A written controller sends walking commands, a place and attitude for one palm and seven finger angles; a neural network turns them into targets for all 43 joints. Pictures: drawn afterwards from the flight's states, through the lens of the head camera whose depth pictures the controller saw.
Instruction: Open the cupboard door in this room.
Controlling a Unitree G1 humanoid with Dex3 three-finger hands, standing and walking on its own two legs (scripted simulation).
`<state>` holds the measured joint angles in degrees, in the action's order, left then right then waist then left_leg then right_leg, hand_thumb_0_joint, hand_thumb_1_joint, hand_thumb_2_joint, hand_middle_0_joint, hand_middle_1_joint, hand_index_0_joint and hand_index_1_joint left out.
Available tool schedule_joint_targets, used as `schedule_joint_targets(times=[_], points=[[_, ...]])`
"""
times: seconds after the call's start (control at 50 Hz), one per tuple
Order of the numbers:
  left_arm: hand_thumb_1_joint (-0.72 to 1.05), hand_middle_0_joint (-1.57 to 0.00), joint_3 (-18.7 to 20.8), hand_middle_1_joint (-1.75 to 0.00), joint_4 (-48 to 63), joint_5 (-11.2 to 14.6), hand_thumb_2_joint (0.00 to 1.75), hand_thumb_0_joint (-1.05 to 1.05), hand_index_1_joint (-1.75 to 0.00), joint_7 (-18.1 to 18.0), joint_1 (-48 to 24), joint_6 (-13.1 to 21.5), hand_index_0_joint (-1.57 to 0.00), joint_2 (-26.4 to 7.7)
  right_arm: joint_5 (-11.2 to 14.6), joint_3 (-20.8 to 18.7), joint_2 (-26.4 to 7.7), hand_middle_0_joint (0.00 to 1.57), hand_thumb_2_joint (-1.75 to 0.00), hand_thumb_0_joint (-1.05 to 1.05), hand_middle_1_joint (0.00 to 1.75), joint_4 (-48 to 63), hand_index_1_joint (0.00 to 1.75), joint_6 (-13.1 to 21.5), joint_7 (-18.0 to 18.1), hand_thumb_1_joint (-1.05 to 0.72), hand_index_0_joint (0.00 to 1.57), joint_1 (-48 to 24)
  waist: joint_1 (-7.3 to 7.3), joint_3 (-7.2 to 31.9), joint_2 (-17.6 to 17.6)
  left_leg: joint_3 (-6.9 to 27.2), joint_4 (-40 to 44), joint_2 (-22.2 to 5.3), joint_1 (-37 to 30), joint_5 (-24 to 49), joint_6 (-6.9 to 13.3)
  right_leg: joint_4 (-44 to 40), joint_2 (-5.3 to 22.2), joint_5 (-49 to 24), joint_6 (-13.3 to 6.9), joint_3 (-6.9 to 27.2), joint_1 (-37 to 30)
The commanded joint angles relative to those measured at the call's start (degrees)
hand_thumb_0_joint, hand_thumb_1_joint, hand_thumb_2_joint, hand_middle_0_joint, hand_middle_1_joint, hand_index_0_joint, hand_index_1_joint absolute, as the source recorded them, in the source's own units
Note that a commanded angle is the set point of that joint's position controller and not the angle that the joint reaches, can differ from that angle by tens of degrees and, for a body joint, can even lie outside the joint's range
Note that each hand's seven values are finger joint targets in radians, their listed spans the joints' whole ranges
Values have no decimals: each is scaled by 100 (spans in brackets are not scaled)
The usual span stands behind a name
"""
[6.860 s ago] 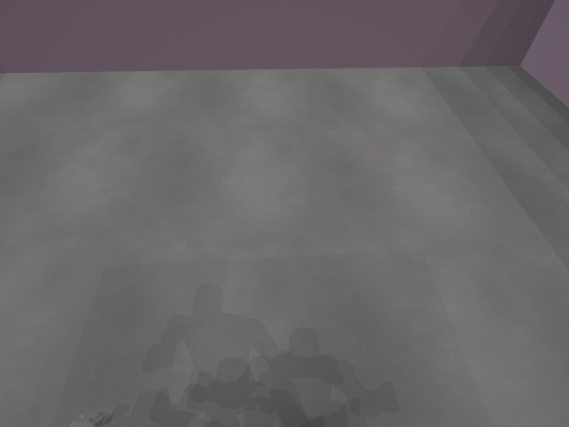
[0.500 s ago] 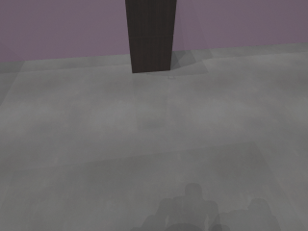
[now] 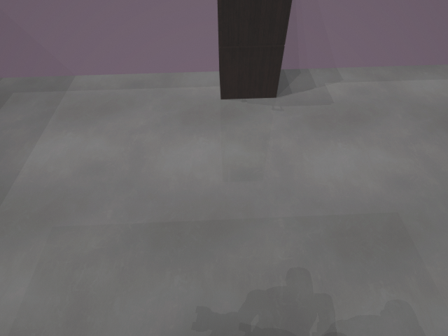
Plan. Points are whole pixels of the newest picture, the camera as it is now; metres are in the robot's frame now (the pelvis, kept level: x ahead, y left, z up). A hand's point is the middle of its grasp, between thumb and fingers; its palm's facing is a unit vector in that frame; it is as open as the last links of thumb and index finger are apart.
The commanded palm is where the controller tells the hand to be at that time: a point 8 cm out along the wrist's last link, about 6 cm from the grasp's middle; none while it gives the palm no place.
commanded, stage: stand and wait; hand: left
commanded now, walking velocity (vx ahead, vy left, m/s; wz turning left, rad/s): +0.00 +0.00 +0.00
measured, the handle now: out of the picture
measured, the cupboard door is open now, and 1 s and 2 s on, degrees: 0 0 0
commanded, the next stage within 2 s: turn or walk to find it in 0.06 s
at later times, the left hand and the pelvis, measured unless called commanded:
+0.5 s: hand out of the picture -0.05 +0.22 -0.18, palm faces +0.19 -0.95 -0.23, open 7.3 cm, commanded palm none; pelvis -0.02 +0.02 +0.00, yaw +9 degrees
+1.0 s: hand out of the picture -0.02 +0.16 -0.16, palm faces +0.24 -0.94 -0.24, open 7.2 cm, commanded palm none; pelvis -0.02 -0.02 +0.00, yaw +13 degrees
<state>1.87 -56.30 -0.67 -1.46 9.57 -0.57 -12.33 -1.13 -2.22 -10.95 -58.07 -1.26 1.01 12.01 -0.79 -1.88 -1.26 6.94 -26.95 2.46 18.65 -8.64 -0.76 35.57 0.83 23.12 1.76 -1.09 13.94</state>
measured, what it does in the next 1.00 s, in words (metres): steps on the spot: right foot, then left foot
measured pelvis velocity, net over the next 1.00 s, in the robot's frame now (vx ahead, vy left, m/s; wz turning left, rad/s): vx -0.02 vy -0.02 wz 0.23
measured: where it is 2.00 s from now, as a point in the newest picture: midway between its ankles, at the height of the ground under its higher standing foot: outside the picture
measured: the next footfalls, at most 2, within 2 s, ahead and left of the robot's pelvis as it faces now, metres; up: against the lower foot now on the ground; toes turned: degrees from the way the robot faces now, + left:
right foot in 0.02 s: +0.01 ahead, -0.12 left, +0.00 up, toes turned -1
left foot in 0.40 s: +0.01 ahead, +0.13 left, +0.00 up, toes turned +11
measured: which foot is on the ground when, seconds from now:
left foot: down 0.00-0.04, up 0.06-0.38, down 0.40-0.84, up 0.86-1.00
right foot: up 0.00-0.00, down 0.02-0.40, up 0.42-0.80, down 0.82-1.00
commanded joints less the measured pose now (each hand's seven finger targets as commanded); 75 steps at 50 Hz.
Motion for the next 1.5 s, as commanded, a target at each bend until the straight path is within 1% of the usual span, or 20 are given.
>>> schedule_joint_targets(times=[0.0,0.02,0.06,0.2,0.28,0.34,0.36,0.38,0.4,0.48,0.66,0.74,0.76,0.8,0.84,0.9,0.98,1.06,1.1,1.48], points=[[90,-20,81,-30,-33,-40,90,0,-30,-76,726,140,-20,-856,94,-85,-430,20,-90,0,30,253,30,107,-13,-90,20,213,108,193,890,83,-199,-238,505,-748,70,-2083,1320,-591,-402,1366,-890],[90,-20,124,-30,87,-41,90,0,-30,-56,467,129,-20,-1037,39,-86,-455,20,-90,0,30,307,30,62,-21,-90,20,93,111,-113,1249,-210,-460,-168,355,-1104,-21,-2331,1769,-341,-727,1713,-178],[90,-20,107,-30,97,-40,90,0,-30,-47,282,126,-20,-893,-7,-113,-581,20,-90,0,30,212,30,-16,-9,-90,20,-47,127,-636,1425,-240,-1126,-306,311,-1281,6,-2365,1674,-587,-942,1641,377],[90,-20,189,-30,-42,-93,90,0,-30,-69,779,120,-20,-854,74,-139,-454,20,-90,0,30,154,30,-55,-31,-90,20,-209,273,-215,1087,-781,-2139,-350,621,-1911,-133,-1382,1684,-4302,-1108,605,-818],[90,-20,250,-30,-68,-107,90,0,-30,-94,907,84,-20,-1017,98,-111,-434,20,-90,0,30,202,30,-31,-43,-90,20,-291,296,96,1137,-974,-1281,-314,299,-1646,-139,-1001,1710,-4707,-1017,460,-1152],[90,-20,264,-30,10,-22,90,0,-30,-72,687,33,-20,-981,68,-130,-613,20,-90,0,30,106,30,41,-58,-90,20,127,19,400,814,-944,335,-441,-983,-8,-26,-317,1451,-3622,-479,6,-516],[90,-20,245,-30,126,3,90,0,-30,-48,793,-8,-20,-771,15,-210,-1012,20,-90,0,30,137,30,94,-57,-90,20,225,-3,613,-295,120,531,-1329,-1712,1302,328,403,961,-2151,-108,-438,361],[90,-20,160,-30,273,2,90,0,-30,-31,752,-29,-20,-494,9,-296,-1393,20,-90,0,30,149,30,84,-58,-90,20,393,-58,586,-1353,1210,626,-2384,-1915,2894,1006,1313,480,805,166,-600,1201],[90,-20,134,-30,283,-33,90,0,-30,-85,326,-103,-20,-541,13,-302,-1344,20,-90,0,30,49,30,79,-10,-90,20,552,-264,604,-1294,1264,856,-2337,-1407,2336,1237,2050,418,1277,130,-184,1035],[90,-20,169,-30,203,-40,90,0,-30,19,277,-105,-20,-484,1,-236,-1139,20,-90,0,30,258,30,94,47,-90,20,-38,-11,202,-577,709,833,-1779,-1115,1595,1137,2474,463,433,164,16,1398],[90,-20,88,-30,261,-42,90,0,-30,18,316,-113,-20,-326,-24,-255,-1061,20,-90,0,30,338,30,82,17,-90,20,-34,-26,311,-679,723,999,-1568,-978,791,1077,1153,269,229,175,-72,834],[90,-20,38,-30,32,-26,90,0,-30,-16,810,-2,-20,-271,4,-232,-948,20,-90,0,30,250,30,93,10,-90,20,-115,211,377,-540,572,618,-1348,-583,732,838,-606,193,-643,136,-177,-247],[90,-20,29,-30,-61,-43,90,0,-30,-33,967,54,-20,-352,45,-206,-816,20,-90,0,30,224,30,106,-1,-90,20,-114,263,371,-239,338,340,-1098,-357,407,601,-1317,285,-1175,139,-135,-678],[90,-20,65,-30,-18,-75,90,0,-30,-65,723,154,-20,-929,114,-78,-284,20,-90,0,30,269,30,95,-42,-90,20,27,73,72,1290,-448,-385,-277,291,-1157,34,-2033,1664,-1175,-427,1443,-563],[90,-20,137,-30,95,-68,90,0,-30,-45,518,153,-20,-999,10,-117,-496,20,-90,0,30,285,30,-36,-27,-90,20,-182,206,-298,1773,-412,-1213,-332,199,-1804,22,-2389,1880,-755,-940,1789,255],[90,-20,34,-30,-40,-41,90,0,-30,-17,467,178,-20,-675,47,-84,-380,20,-90,0,30,-20,30,2,-7,-90,20,86,88,-156,1046,-596,-1477,-381,73,-1532,3,-1774,1442,-2677,-963,953,-223],[90,-20,28,-30,-282,-30,90,0,-30,-52,708,190,-20,-589,69,-14,-282,20,-90,0,30,-200,30,34,47,-90,20,139,156,100,997,-760,-713,-492,-193,-1277,-71,-1431,1307,-3773,-916,692,-684],[90,-20,-28,-30,-425,39,90,0,-30,-39,689,148,-20,-388,55,20,-450,20,-90,0,30,-505,30,161,90,-90,20,414,95,219,291,-488,320,-936,-1403,1028,67,-1245,752,-2544,-348,278,-38],[90,-20,-39,-30,-532,32,90,0,-30,-45,632,108,-20,-350,68,35,-476,20,-90,0,30,-606,30,210,100,-90,20,375,113,200,-159,-484,367,-1040,-1238,1209,103,-1317,641,-2156,-215,127,-283],[90,-20,14,-30,-610,11,90,0,-30,-75,898,42,-20,-296,67,14,-457,20,-90,0,30,-472,30,161,83,-90,20,466,162,-251,-9,-230,547,-952,-427,454,230,-1191,672,-1326,-130,-126,-351]])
